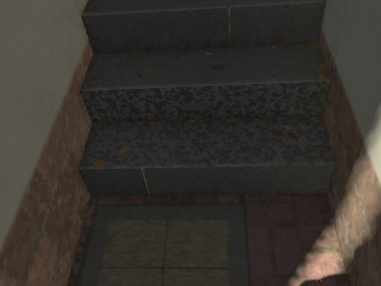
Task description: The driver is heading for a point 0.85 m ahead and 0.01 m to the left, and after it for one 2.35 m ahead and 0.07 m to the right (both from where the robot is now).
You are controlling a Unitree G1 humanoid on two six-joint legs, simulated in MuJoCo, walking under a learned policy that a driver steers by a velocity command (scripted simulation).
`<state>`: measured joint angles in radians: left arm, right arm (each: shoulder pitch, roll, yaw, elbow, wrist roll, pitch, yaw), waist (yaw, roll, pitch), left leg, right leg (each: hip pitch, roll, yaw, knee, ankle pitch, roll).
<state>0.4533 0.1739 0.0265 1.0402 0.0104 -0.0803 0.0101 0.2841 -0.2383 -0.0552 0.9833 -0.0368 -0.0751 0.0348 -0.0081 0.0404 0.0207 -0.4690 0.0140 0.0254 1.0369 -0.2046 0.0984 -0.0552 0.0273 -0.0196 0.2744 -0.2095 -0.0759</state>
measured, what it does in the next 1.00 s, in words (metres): walks ahead: left foot, then right foot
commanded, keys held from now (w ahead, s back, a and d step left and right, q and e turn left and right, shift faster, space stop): w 1.00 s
